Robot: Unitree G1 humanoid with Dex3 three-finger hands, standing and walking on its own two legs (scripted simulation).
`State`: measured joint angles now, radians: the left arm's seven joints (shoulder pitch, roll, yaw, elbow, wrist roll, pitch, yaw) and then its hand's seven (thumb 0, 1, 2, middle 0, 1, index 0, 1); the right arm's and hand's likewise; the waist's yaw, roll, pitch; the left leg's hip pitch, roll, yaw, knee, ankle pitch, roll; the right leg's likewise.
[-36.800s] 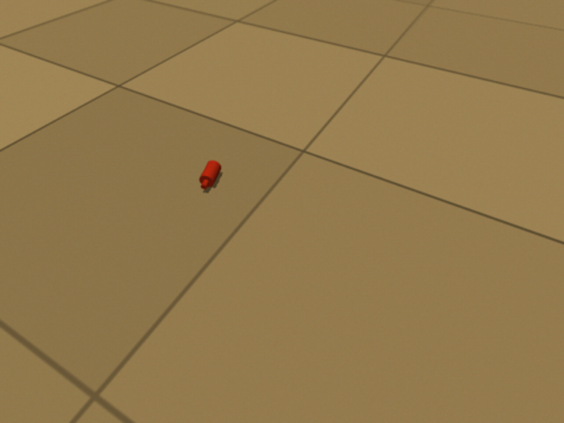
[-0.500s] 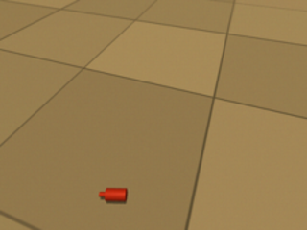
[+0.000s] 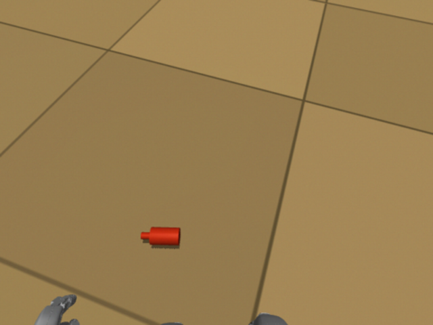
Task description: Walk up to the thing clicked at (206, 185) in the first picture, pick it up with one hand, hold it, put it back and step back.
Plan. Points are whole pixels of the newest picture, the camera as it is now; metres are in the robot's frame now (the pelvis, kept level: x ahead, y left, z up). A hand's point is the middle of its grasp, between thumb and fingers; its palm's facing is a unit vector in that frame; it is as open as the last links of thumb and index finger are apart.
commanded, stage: step back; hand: left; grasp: from above
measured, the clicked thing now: (160, 236) +0.52 +0.23 -0.72
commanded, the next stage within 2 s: none
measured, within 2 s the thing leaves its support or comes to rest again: neither
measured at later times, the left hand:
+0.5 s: hand out of the picture +0.03 +0.27 -0.15, palm faces -0.11 -0.91 -0.41, open 7.4 cm
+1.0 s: hand out of the picture -0.09 +0.28 -0.14, palm faces -0.05 -0.92 -0.38, open 7.4 cm
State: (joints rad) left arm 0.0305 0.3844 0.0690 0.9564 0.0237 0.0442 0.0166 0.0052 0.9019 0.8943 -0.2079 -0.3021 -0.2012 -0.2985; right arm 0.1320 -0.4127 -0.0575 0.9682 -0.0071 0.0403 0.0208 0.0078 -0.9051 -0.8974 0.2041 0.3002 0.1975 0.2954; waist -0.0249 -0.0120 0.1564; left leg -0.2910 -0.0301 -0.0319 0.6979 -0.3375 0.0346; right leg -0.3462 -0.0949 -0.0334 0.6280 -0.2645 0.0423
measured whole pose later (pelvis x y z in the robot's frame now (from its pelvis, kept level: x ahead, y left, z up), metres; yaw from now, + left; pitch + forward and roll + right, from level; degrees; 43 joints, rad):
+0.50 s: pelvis -0.09 +0.01 +0.00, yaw -6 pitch -2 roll -1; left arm 0.16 0.36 0.08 0.88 0.03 0.04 0.00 0.00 0.91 0.89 -0.21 -0.30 -0.20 -0.30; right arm 0.10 -0.37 -0.04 0.87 -0.01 0.05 -0.01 0.01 -0.90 -0.90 0.21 0.30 0.20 0.30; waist -0.01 0.04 0.18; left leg -0.41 -0.01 0.00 0.80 -0.39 0.02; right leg -0.26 0.05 0.03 0.68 -0.38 -0.03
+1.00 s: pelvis -0.22 +0.02 +0.01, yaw -4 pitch -2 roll -1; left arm 0.16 0.41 0.09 0.81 0.01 0.06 0.01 0.00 0.90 0.89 -0.21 -0.30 -0.20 -0.30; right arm 0.15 -0.36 -0.03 0.83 -0.04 0.02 -0.01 0.01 -0.90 -0.90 0.21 0.30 0.20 0.30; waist 0.01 -0.03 0.17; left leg -0.32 0.03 -0.03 0.61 -0.26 0.01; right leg -0.44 0.09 0.13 1.16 -0.52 0.01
